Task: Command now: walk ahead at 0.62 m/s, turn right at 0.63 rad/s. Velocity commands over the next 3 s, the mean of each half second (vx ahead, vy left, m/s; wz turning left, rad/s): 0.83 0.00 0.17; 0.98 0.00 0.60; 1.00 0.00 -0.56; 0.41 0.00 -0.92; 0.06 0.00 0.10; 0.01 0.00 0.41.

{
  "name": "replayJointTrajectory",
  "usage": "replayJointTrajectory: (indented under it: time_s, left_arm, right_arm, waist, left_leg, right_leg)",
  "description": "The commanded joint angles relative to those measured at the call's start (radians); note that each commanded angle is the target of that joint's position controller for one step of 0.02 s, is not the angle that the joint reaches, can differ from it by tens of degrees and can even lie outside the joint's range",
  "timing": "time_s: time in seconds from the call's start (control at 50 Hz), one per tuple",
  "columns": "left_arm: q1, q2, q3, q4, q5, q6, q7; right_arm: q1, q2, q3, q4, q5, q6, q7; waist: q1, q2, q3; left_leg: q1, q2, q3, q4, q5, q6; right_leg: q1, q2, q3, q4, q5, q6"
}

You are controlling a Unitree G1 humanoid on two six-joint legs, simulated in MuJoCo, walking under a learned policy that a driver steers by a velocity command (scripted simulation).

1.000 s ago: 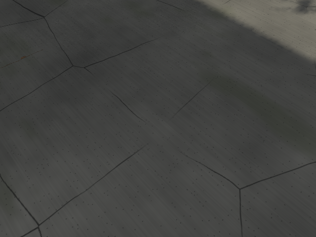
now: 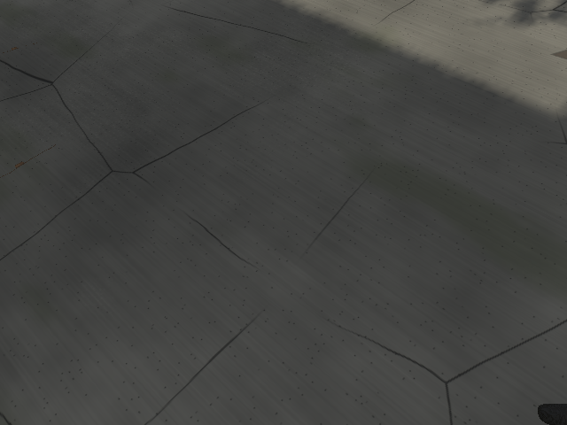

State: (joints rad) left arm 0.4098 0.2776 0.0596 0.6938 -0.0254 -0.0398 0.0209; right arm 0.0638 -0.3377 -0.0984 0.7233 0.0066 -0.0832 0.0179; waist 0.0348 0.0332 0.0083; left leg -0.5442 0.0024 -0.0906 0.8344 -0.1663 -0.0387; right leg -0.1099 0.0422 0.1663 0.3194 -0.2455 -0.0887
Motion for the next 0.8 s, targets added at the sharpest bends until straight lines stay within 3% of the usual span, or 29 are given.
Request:
replayJointTrajectory:
  time_s: [0.02,0.04,0.08,0.14,0.2,0.22,0.24,0.26,0.28,0.3,0.32,0.34,0.36,0.38,0.4,0.42,0.46,0.48,0.52,0.56,0.62,0.66,0.68,0.7,0.72,0.74,0.76,0.78,0.8]
  left_arm:
    - [0.040,0.215,0.056,-0.014,0.047,-0.008,-0.023]
    - [0.062,0.180,0.049,-0.011,0.048,-0.006,-0.038]
    - [0.087,0.152,0.038,-0.001,0.042,-0.009,-0.048]
    - [0.103,0.186,0.043,0.017,0.043,-0.024,-0.037]
    - [0.102,0.198,0.042,0.057,0.048,-0.038,-0.019]
    - [0.078,0.201,0.040,0.068,0.053,-0.041,-0.015]
    - [0.047,0.204,0.038,0.074,0.058,-0.044,-0.013]
    - [0.039,0.214,0.038,0.084,0.063,-0.042,-0.011]
    - [0.000,0.215,0.037,0.080,0.068,-0.037,-0.007]
    - [0.021,0.165,0.016,0.046,0.053,-0.045,-0.009]
    - [0.009,0.067,-0.012,0.019,0.065,-0.064,-0.026]
    - [-0.107,0.114,-0.011,-0.010,0.079,-0.078,-0.028]
    - [-0.145,0.142,-0.010,-0.013,0.073,-0.088,-0.034]
    - [-0.170,0.143,-0.018,-0.015,0.080,-0.095,-0.038]
    - [-0.184,0.133,-0.023,-0.025,0.092,-0.091,-0.038]
    - [-0.185,0.122,-0.031,-0.035,0.103,-0.077,-0.043]
    - [-0.202,0.103,-0.043,-0.048,0.112,-0.048,-0.049]
    - [-0.249,0.098,-0.049,-0.067,0.112,-0.039,-0.051]
    - [-0.399,0.092,-0.062,-0.128,0.096,-0.037,-0.061]
    - [-0.489,0.062,-0.078,-0.158,0.081,-0.042,-0.072]
    - [-0.535,0.067,-0.077,-0.180,0.066,-0.046,-0.067]
    - [-0.489,0.094,-0.066,-0.171,0.065,-0.048,-0.054]
    - [-0.406,0.132,-0.049,-0.146,0.063,-0.048,-0.041]
    - [-0.251,0.175,-0.028,-0.108,0.055,-0.051,-0.023]
    - [-0.042,0.222,-0.002,-0.055,0.060,-0.053,0.000]
    - [0.167,0.285,0.024,-0.019,0.092,-0.056,0.024]
    - [0.069,0.350,0.038,-0.016,0.103,-0.052,0.010]
    - [-0.040,0.234,0.033,-0.032,0.087,-0.045,-0.003]
    - [-0.093,0.150,0.014,-0.025,0.080,-0.047,-0.010]
  right_arm:
    - [-0.069,-0.009,0.022,-0.041,-0.099,0.036,0.024]
    - [-0.080,-0.009,0.020,-0.048,-0.093,0.060,0.031]
    - [-0.139,-0.026,0.023,-0.072,-0.063,0.068,0.037]
    - [-0.221,-0.057,0.023,-0.103,-0.053,0.054,0.045]
    - [-0.222,-0.065,0.026,-0.133,-0.051,0.048,0.055]
    - [-0.175,-0.065,0.027,-0.130,-0.047,0.049,0.053]
    - [-0.084,-0.067,0.024,-0.110,-0.039,0.052,0.043]
    - [0.069,-0.084,0.013,-0.068,-0.031,0.052,0.028]
    - [0.324,-0.109,-0.002,0.009,-0.026,0.049,0.013]
    - [0.493,-0.210,-0.032,0.042,-0.038,0.046,0.000]
    - [0.504,-0.253,-0.037,0.062,-0.045,0.037,0.009]
    - [0.389,-0.171,-0.016,0.056,-0.025,0.039,0.021]
    - [0.350,-0.157,-0.019,0.045,-0.027,0.038,0.020]
    - [0.343,-0.143,-0.017,0.045,-0.025,0.035,0.015]
    - [0.332,-0.114,-0.005,0.055,-0.026,0.032,0.009]
    - [0.329,-0.087,0.007,0.067,-0.024,0.027,0.004]
    - [0.345,-0.087,0.009,0.076,-0.010,0.012,0.000]
    - [0.356,-0.095,0.008,0.076,-0.006,0.006,-0.001]
    - [0.373,-0.103,0.004,0.073,-0.007,-0.001,-0.005]
    - [0.388,-0.110,-0.004,0.079,-0.005,-0.001,-0.005]
    - [0.433,-0.134,-0.013,0.099,0.010,-0.004,-0.008]
    - [0.420,-0.152,-0.017,0.103,0.011,-0.002,-0.017]
    - [0.418,-0.175,-0.021,0.105,0.007,-0.003,-0.020]
    - [0.389,-0.212,-0.028,0.102,-0.003,-0.004,-0.016]
    - [0.342,-0.202,-0.026,0.097,-0.014,-0.014,-0.011]
    - [0.334,-0.057,0.011,0.074,-0.027,-0.027,-0.014]
    - [0.474,0.028,0.043,0.020,0.033,-0.020,-0.009]
    - [0.393,-0.057,0.040,0.061,-0.004,-0.003,-0.018]
    - [0.304,-0.072,0.035,0.057,-0.023,0.004,-0.007]
  waist:
    - [0.033,-0.238,0.031]
    - [0.048,-0.231,0.055]
    - [0.076,-0.216,0.092]
    - [0.111,-0.194,0.122]
    - [0.087,-0.191,0.147]
    - [0.049,-0.192,0.131]
    - [-0.005,-0.190,0.077]
    - [-0.078,-0.173,-0.022]
    - [-0.201,-0.126,-0.145]
    - [-0.240,0.059,-0.257]
    - [-0.173,0.275,-0.255]
    - [-0.148,0.179,-0.113]
    - [-0.125,0.058,-0.066]
    - [-0.111,-0.016,-0.046]
    - [-0.075,-0.038,0.004]
    - [-0.044,-0.010,0.026]
    - [-0.023,0.009,0.070]
    - [-0.027,0.000,0.098]
    - [-0.056,-0.009,0.152]
    - [-0.090,0.010,0.150]
    - [-0.120,0.019,0.086]
    - [-0.091,0.012,0.027]
    - [-0.053,0.013,-0.050]
    - [0.035,0.021,-0.144]
    - [0.144,0.016,-0.236]
    - [0.188,-0.150,-0.362]
    - [0.042,-0.491,-0.480]
    - [0.051,-0.271,-0.309]
    - [0.051,-0.150,-0.184]
  left_leg:
    - [-0.117,-0.002,0.098,-0.076,0.086,-0.041]
    - [-0.104,0.005,0.109,-0.085,0.085,-0.048]
    - [-0.113,0.020,0.115,-0.128,0.098,-0.052]
    - [-0.183,0.045,0.138,-0.202,0.111,-0.008]
    - [-0.194,0.047,0.160,-0.237,0.027,0.076]
    - [-0.124,0.025,0.179,-0.251,-0.022,0.112]
    - [0.025,-0.022,0.206,-0.256,-0.057,0.148]
    - [0.217,-0.084,0.228,-0.232,-0.089,0.178]
    - [0.509,-0.108,0.213,-0.242,-0.099,0.206]
    - [0.806,0.062,-0.107,-0.306,-0.438,0.269]
    - [0.886,0.253,-0.670,-0.526,-0.783,0.356]
    - [0.792,0.261,-0.830,-0.624,-0.655,0.347]
    - [0.721,0.247,-0.672,-0.598,-0.547,0.355]
    - [0.626,0.215,-0.570,-0.608,-0.428,0.347]
    - [0.530,0.172,-0.497,-0.627,-0.343,0.333]
    - [0.466,0.136,-0.456,-0.641,-0.301,0.334]
    - [0.389,0.096,-0.395,-0.674,-0.257,0.347]
    - [0.346,0.087,-0.374,-0.699,-0.223,0.351]
    - [0.260,0.056,-0.337,-0.751,-0.108,0.344]
    - [0.224,0.016,-0.290,-0.743,0.067,0.302]
    - [0.323,0.047,-0.303,-0.695,0.401,0.259]
    - [0.403,0.045,-0.295,-0.585,0.613,0.219]
    - [0.433,0.041,-0.292,-0.461,0.774,0.192]
    - [0.411,0.030,-0.286,-0.261,0.817,0.171]
    - [0.300,-0.004,-0.260,-0.026,0.717,0.162]
    - [0.156,-0.063,-0.175,0.329,0.148,0.173]
    - [-0.086,-0.146,-0.071,0.571,-0.309,0.139]
    - [-0.180,-0.045,-0.054,0.579,-0.192,0.158]
    - [-0.180,-0.011,-0.040,0.532,-0.112,0.154]
  right_leg:
    - [0.025,-0.126,0.182,-0.165,-0.143,-0.109]
    - [-0.010,-0.123,0.180,-0.170,-0.139,-0.109]
    - [-0.026,-0.146,0.206,-0.189,-0.148,-0.118]
    - [0.091,-0.216,0.207,-0.222,-0.134,-0.121]
    - [0.208,-0.278,0.145,-0.233,0.072,-0.109]
    - [0.211,-0.279,0.087,-0.195,0.279,-0.092]
    - [0.190,-0.267,0.017,-0.109,0.616,-0.069]
    - [0.178,-0.251,-0.047,0.079,0.959,-0.055]
    - [0.057,-0.216,-0.114,0.365,1.057,-0.033]
    - [-0.251,-0.134,-0.171,0.745,0.766,0.006]
    - [-0.549,0.050,-0.130,1.006,-0.107,0.038]
    - [-0.680,0.031,-0.035,1.078,-0.089,0.020]
    - [-0.689,-0.038,-0.026,1.078,-0.015,0.015]
    - [-0.647,-0.076,-0.038,1.007,0.019,0.018]
    - [-0.616,-0.095,-0.046,0.954,0.018,0.034]
    - [-0.594,-0.107,-0.050,0.908,0.002,0.057]
    - [-0.604,-0.126,-0.076,0.832,-0.035,0.089]
    - [-0.619,-0.133,-0.100,0.779,-0.026,0.105]
    - [-0.598,-0.119,-0.153,0.598,0.077,0.138]
    - [-0.488,-0.087,-0.180,0.407,0.223,0.145]
    - [-0.362,-0.049,-0.184,0.283,0.358,0.120]
    - [-0.238,-0.015,-0.178,0.202,0.308,0.101]
    - [-0.110,0.013,-0.175,0.204,0.231,0.089]
    - [0.073,0.009,-0.167,0.207,0.155,0.079]
    - [0.299,-0.065,-0.132,0.242,0.072,0.059]
    - [0.497,-0.309,0.116,0.229,-0.292,0.023]
    - [0.596,-0.535,0.728,-0.010,-0.466,-0.102]
    - [0.455,-0.447,0.669,-0.047,-0.574,-0.100]
    - [0.320,-0.400,0.485,-0.032,-0.440,-0.094]
